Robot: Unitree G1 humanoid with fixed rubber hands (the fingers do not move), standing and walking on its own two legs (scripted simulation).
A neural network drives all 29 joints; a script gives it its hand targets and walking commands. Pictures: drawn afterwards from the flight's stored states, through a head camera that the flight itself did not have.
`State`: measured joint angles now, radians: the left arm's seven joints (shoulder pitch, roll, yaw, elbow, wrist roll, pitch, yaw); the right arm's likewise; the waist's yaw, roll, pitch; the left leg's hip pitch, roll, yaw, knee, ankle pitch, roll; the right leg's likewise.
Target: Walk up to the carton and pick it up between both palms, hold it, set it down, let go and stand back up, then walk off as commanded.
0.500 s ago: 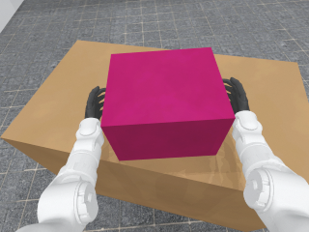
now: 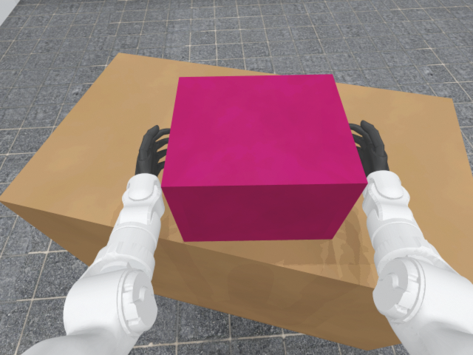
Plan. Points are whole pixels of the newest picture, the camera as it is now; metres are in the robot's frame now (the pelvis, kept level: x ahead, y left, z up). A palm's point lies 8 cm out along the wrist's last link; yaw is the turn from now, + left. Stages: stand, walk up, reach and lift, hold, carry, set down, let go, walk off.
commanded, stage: set down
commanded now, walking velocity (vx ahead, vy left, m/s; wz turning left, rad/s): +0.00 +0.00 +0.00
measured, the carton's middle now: (256, 159) +0.49 +0.06 +0.01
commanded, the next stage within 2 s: none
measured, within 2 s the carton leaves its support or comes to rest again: neither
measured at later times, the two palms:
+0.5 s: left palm (151, 170) +0.40 +0.24 +0.05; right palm (371, 163) +0.47 -0.14 +0.06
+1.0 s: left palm (141, 178) +0.39 +0.26 +0.03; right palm (389, 161) +0.49 -0.18 +0.05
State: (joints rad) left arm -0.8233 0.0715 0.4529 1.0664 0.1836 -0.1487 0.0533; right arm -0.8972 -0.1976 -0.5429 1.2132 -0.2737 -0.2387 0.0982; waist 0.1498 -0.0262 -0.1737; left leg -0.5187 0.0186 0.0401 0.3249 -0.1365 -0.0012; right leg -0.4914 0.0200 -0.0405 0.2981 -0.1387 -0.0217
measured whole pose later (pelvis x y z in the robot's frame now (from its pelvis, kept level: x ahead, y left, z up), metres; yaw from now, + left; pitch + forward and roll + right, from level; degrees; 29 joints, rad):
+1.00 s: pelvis -0.01 +0.00 -0.02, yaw -1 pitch +26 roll -2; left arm -0.96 0.23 0.03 1.40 -0.27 -0.26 0.09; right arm -1.12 -0.42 0.20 1.56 0.41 -0.29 0.07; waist 0.19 0.02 -0.28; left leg -0.82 0.05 0.03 0.61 -0.25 -0.02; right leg -0.76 0.04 -0.05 0.53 -0.22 -0.03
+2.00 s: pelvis -0.04 -0.02 -0.02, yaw +1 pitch +11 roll +0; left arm -0.47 0.29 0.05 0.77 -0.26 -0.06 0.07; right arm -0.59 -0.50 0.19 1.03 0.55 -0.17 0.13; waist 0.09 -0.03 -0.15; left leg -0.54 0.03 0.01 0.56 -0.22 -0.02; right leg -0.53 0.02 -0.07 0.58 -0.25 -0.06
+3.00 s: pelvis -0.03 +0.00 +0.00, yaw -1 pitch +1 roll +1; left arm 0.15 0.19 0.08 0.12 -0.16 0.10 0.16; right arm 0.10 -0.48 0.00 0.39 0.42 -0.10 0.21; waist 0.04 0.00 -0.06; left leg -0.22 0.01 0.06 0.39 -0.18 0.00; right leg -0.23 0.01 -0.02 0.42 -0.21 -0.03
